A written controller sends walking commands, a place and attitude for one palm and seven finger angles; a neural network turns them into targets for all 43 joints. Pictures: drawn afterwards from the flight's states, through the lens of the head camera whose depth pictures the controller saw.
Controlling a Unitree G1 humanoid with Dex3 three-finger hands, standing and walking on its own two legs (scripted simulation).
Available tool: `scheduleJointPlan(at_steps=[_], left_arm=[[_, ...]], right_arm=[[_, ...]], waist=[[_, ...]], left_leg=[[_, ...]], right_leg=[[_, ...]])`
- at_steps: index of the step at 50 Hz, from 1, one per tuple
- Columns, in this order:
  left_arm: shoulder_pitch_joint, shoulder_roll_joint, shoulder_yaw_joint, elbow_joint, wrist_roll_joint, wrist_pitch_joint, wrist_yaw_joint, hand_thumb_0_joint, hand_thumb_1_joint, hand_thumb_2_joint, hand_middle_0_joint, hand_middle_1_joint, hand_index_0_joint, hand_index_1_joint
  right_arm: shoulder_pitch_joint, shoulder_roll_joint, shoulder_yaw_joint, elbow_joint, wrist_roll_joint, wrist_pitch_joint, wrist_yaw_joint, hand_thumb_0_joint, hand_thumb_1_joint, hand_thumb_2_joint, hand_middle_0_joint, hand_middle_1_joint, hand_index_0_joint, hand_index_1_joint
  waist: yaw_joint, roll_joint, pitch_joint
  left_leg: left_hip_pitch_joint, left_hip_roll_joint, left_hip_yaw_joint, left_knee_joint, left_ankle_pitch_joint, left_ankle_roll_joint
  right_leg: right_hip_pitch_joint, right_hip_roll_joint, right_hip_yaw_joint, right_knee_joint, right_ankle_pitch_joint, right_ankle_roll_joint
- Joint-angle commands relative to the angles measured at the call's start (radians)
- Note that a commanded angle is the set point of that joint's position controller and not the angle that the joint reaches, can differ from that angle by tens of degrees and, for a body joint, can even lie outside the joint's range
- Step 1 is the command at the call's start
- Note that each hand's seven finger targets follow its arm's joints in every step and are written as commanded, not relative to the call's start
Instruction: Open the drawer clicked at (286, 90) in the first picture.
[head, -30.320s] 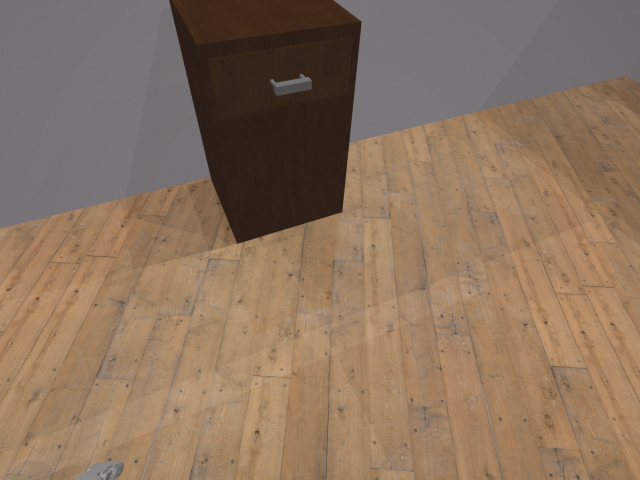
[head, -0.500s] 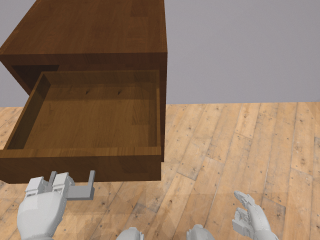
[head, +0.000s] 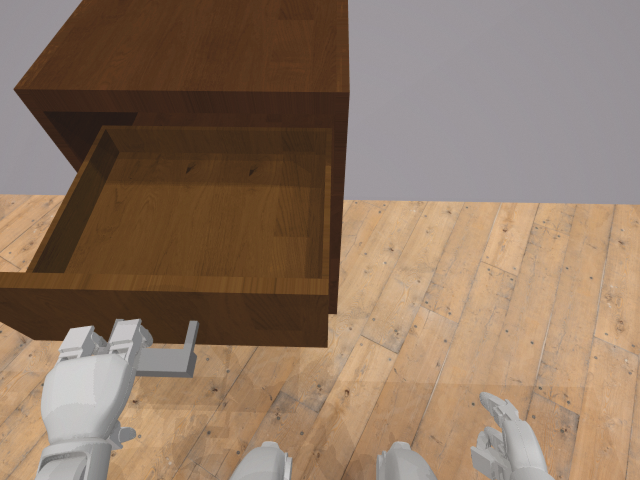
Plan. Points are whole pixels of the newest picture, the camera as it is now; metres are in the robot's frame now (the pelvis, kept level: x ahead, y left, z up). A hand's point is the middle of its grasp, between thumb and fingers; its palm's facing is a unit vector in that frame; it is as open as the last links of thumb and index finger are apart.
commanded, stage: open the thumb to release the handle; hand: left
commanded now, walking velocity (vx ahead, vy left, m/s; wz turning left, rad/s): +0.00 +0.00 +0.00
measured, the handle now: (151, 344) +0.27 +0.24 -0.01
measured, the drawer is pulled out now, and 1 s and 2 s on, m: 0.30 0.30 0.30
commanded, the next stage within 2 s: lift the hand off the handle in 0.02 s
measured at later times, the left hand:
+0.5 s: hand (114, 385) +0.22 +0.28 -0.03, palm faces -0.01 -0.01 -1.00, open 13.6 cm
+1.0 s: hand (105, 375) +0.22 +0.27 +0.01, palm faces +0.00 -0.03 -1.00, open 13.5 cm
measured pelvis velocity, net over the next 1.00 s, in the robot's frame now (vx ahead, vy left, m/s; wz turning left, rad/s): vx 0.00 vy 0.00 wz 0.00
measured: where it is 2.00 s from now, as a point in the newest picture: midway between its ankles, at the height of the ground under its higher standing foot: outside the picture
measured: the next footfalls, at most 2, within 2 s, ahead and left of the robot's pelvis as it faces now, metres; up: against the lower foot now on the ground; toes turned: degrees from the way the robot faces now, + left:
none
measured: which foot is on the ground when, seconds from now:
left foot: down 0.00-1.00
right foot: down 0.00-1.00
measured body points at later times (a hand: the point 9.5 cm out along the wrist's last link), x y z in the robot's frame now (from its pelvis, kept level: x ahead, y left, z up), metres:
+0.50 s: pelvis -0.01 +0.00 +0.00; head +0.07 -0.01 +0.44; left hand +0.22 +0.28 +0.02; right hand +0.17 -0.24 -0.12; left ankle -0.01 +0.13 -0.65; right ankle +0.03 -0.13 -0.65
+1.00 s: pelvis +0.00 +0.00 +0.03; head +0.06 -0.01 +0.47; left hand +0.22 +0.27 +0.06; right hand +0.19 -0.24 -0.08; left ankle -0.01 +0.13 -0.65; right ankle +0.03 -0.13 -0.65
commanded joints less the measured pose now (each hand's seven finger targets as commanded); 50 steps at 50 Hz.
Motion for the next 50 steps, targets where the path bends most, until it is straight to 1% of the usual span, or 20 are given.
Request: scheduleJointPlan(at_steps=[1, 2, 6, 7, 9, 12, 15, 18, 22, 25, 28, 29, 33, 35, 39, 43, 45, 47, 48, 50], left_arm=[[-0.019, 0.181, 0.136, -0.127, -0.007, -0.022, 0.049, 0.000, -0.500, 0.300, -0.300, -1.200, -0.300, -1.200], [-0.056, 0.206, 0.154, -0.140, -0.001, -0.032, 0.055, 0.000, -0.500, 0.300, -0.300, -1.200, -0.300, -1.200], [-0.015, 0.181, 0.132, -0.180, -0.010, -0.033, 0.060, 0.000, -0.500, 0.300, -0.300, -1.200, -0.300, -1.200], [-0.044, 0.172, 0.118, -0.194, -0.012, -0.033, 0.065, 0.000, -0.500, 0.300, -0.300, -1.200, -0.300, -1.200], [-0.054, 0.184, 0.129, -0.165, -0.015, -0.021, 0.062, 0.000, -0.500, 0.300, -0.300, -1.200, -0.300, -1.200], [-0.126, 0.183, 0.111, -0.134, -0.006, -0.020, 0.060, 0.000, -0.500, 0.300, -0.300, -1.200, -0.300, -1.200], [-0.175, 0.220, 0.139, -0.118, -0.003, -0.022, 0.058, 0.000, -0.500, 0.300, -0.300, -1.200, -0.300, -1.200], [-0.196, 0.201, 0.110, -0.109, -0.001, -0.020, 0.050, 0.000, -0.500, 0.300, -0.300, -1.200, -0.300, -1.200], [-0.218, 0.169, 0.078, -0.111, -0.009, -0.005, 0.047, 0.000, -0.500, 0.300, -0.300, -1.200, -0.300, -1.200], [-0.257, 0.209, 0.100, -0.123, -0.012, 0.006, 0.040, 0.000, -0.500, 0.300, -0.300, -1.200, -0.300, -1.200], [-0.220, 0.196, 0.087, -0.140, -0.019, 0.008, 0.029, 0.000, -0.500, 0.300, -0.300, -1.200, -0.300, -1.200], [-0.241, 0.201, 0.086, -0.167, -0.020, 0.005, 0.027, 0.000, -0.500, 0.300, -0.300, -1.200, -0.300, -1.200], [-0.167, 0.186, 0.087, -0.165, -0.019, 0.004, 0.034, 0.000, -0.500, 0.300, -0.300, -1.200, -0.300, -1.200], [-0.216, 0.167, 0.064, -0.169, -0.015, 0.009, 0.038, 0.000, -0.500, 0.300, -0.300, -1.200, -0.300, -1.200], [-0.199, 0.214, 0.106, -0.175, -0.024, 0.029, 0.028, 0.000, -0.500, 0.300, -0.300, -1.200, -0.300, -1.200], [-0.153, 0.194, 0.093, -0.205, -0.031, 0.029, 0.017, 0.000, -0.500, 0.300, -0.300, -1.200, -0.300, -1.200], [-0.166, 0.203, 0.103, -0.205, -0.031, 0.028, 0.015, 0.000, -0.500, 0.300, -0.300, -1.200, -0.300, -1.200], [-0.162, 0.171, 0.073, -0.218, -0.030, 0.025, 0.007, 0.000, -0.500, 0.300, -0.300, -1.200, -0.300, -1.200], [-0.129, 0.185, 0.089, -0.210, -0.032, 0.028, 0.001, 0.000, -0.500, 0.300, -0.300, -1.200, -0.300, -1.200], [-0.148, 0.183, 0.082, -0.233, -0.033, 0.028, -0.003, 0.000, -0.500, 0.300, -0.300, -1.200, -0.300, -1.200]], right_arm=[[-0.057, -0.137, -0.049, -0.123, -0.002, -0.040, -0.012, 0.000, -0.900, -0.900, 0.200, 0.300, 0.200, 0.300], [-0.066, -0.138, -0.047, -0.120, -0.005, -0.039, -0.015, 0.000, -0.900, -0.900, 0.200, 0.300, 0.200, 0.300], [-0.057, -0.138, -0.058, -0.132, -0.001, -0.044, -0.010, 0.000, -0.900, -0.900, 0.200, 0.300, 0.200, 0.300], [-0.066, -0.136, -0.053, -0.130, 0.000, -0.044, -0.011, 0.000, -0.900, -0.900, 0.200, 0.300, 0.200, 0.300], [-0.056, -0.144, -0.056, -0.121, -0.001, -0.045, -0.014, 0.000, -0.900, -0.900, 0.200, 0.300, 0.200, 0.300], [-0.063, -0.143, -0.050, -0.111, -0.001, -0.045, -0.019, 0.000, -0.900, -0.900, 0.200, 0.300, 0.200, 0.300], [-0.063, -0.145, -0.049, -0.105, -0.001, -0.043, -0.028, 0.000, -0.900, -0.900, 0.200, 0.300, 0.200, 0.300], [-0.047, -0.144, -0.054, -0.103, 0.002, -0.047, -0.026, 0.000, -0.900, -0.900, 0.200, 0.300, 0.200, 0.300], [-0.048, -0.144, -0.049, -0.113, 0.007, -0.044, -0.025, 0.000, -0.900, -0.900, 0.200, 0.300, 0.200, 0.300], [-0.048, -0.147, -0.045, -0.109, 0.007, -0.044, -0.033, 0.000, -0.900, -0.900, 0.200, 0.300, 0.200, 0.300], [-0.040, -0.146, -0.048, -0.116, 0.010, -0.048, -0.033, 0.000, -0.900, -0.900, 0.200, 0.300, 0.200, 0.300], [-0.044, -0.148, -0.047, -0.118, 0.011, -0.050, -0.034, 0.000, -0.900, -0.900, 0.200, 0.300, 0.200, 0.300], [-0.041, -0.143, -0.047, -0.120, 0.008, -0.049, -0.027, 0.000, -0.900, -0.900, 0.200, 0.300, 0.200, 0.300], [-0.051, -0.141, -0.041, -0.121, 0.010, -0.047, -0.025, 0.000, -0.900, -0.900, 0.200, 0.300, 0.200, 0.300], [-0.050, -0.150, -0.043, -0.125, 0.012, -0.040, -0.027, 0.000, -0.900, -0.900, 0.200, 0.300, 0.200, 0.300], [-0.052, -0.141, -0.044, -0.135, 0.016, -0.038, -0.024, 0.000, -0.900, -0.900, 0.200, 0.300, 0.200, 0.300], [-0.059, -0.140, -0.038, -0.135, 0.015, -0.033, -0.025, 0.000, -0.900, -0.900, 0.200, 0.300, 0.200, 0.300], [-0.061, -0.138, -0.040, -0.141, 0.016, -0.034, -0.022, 0.000, -0.900, -0.900, 0.200, 0.300, 0.200, 0.300], [-0.054, -0.138, -0.045, -0.140, 0.018, -0.035, -0.020, 0.000, -0.900, -0.900, 0.200, 0.300, 0.200, 0.300], [-0.065, -0.138, -0.038, -0.145, 0.017, -0.031, -0.019, 0.000, -0.900, -0.900, 0.200, 0.300, 0.200, 0.300]], waist=[[0.005, -0.001, -0.217], [0.008, 0.012, -0.237], [0.009, 0.028, -0.273], [-0.002, 0.042, -0.275], [-0.014, -0.004, -0.266], [-0.019, 0.002, -0.230], [-0.011, -0.001, -0.250], [-0.008, 0.042, -0.259], [-0.018, 0.023, -0.265], [-0.016, 0.016, -0.275], [-0.013, 0.015, -0.261], [-0.014, 0.048, -0.264], [-0.006, 0.024, -0.249], [-0.021, 0.031, -0.220], [-0.005, 0.018, -0.233], [0.002, 0.036, -0.221], [-0.003, 0.024, -0.211], [-0.011, 0.026, -0.196], [0.000, 0.024, -0.200], [-0.005, 0.037, -0.192]], left_leg=[[0.121, -0.059, 0.025, -0.142, 0.257, 0.031], [0.116, -0.061, 0.028, -0.139, 0.259, 0.031], [0.150, -0.061, 0.025, -0.143, 0.279, 0.030], [0.155, -0.063, 0.030, -0.143, 0.280, 0.030], [0.149, -0.057, 0.020, -0.142, 0.281, 0.031], [0.127, -0.059, 0.024, -0.145, 0.238, 0.033], [0.126, -0.062, 0.027, -0.144, 0.227, 0.036], [0.155, -0.061, 0.023, -0.156, 0.240, 0.032], [0.166, -0.059, 0.021, -0.173, 0.248, 0.032], [0.179, -0.059, 0.022, -0.187, 0.243, 0.033], [0.201, -0.059, 0.021, -0.207, 0.251, 0.032], [0.215, -0.058, 0.019, -0.213, 0.265, 0.030], [0.232, -0.057, 0.019, -0.231, 0.283, 0.027], [0.230, -0.057, 0.021, -0.239, 0.265, 0.029], [0.250, -0.059, 0.023, -0.262, 0.281, 0.031], [0.280, -0.061, 0.028, -0.284, 0.304, 0.029], [0.285, -0.061, 0.029, -0.289, 0.313, 0.029], [0.298, -0.061, 0.032, -0.295, 0.323, 0.029], [0.307, -0.059, 0.028, -0.303, 0.330, 0.027], [0.319, -0.061, 0.032, -0.310, 0.344, 0.027]], right_leg=[[0.164, 0.043, -0.025, -0.159, 0.219, -0.043], [0.159, 0.041, -0.019, -0.150, 0.215, -0.043], [0.179, 0.046, -0.022, -0.154, 0.235, -0.046], [0.169, 0.042, -0.023, -0.157, 0.232, -0.044], [0.167, 0.045, -0.030, -0.157, 0.234, -0.043], [0.141, 0.039, -0.028, -0.166, 0.187, -0.038], [0.148, 0.038, -0.021, -0.167, 0.171, -0.038], [0.146, 0.042, -0.032, -0.165, 0.173, -0.044], [0.156, 0.043, -0.036, -0.178, 0.176, -0.041], [0.181, 0.042, -0.032, -0.192, 0.172, -0.038], [0.205, 0.044, -0.038, -0.208, 0.180, -0.041], [0.204, 0.044, -0.038, -0.208, 0.186, -0.045], [0.222, 0.047, -0.045, -0.220, 0.200, -0.044], [0.211, 0.043, -0.042, -0.234, 0.183, -0.041], [0.272, 0.046, -0.038, -0.254, 0.209, -0.044], [0.300, 0.046, -0.040, -0.272, 0.234, -0.043], [0.305, 0.047, -0.036, -0.278, 0.243, -0.041], [0.305, 0.046, -0.039, -0.290, 0.259, -0.040], [0.322, 0.049, -0.041, -0.292, 0.263, -0.043], [0.329, 0.045, -0.037, -0.300, 0.278, -0.041]])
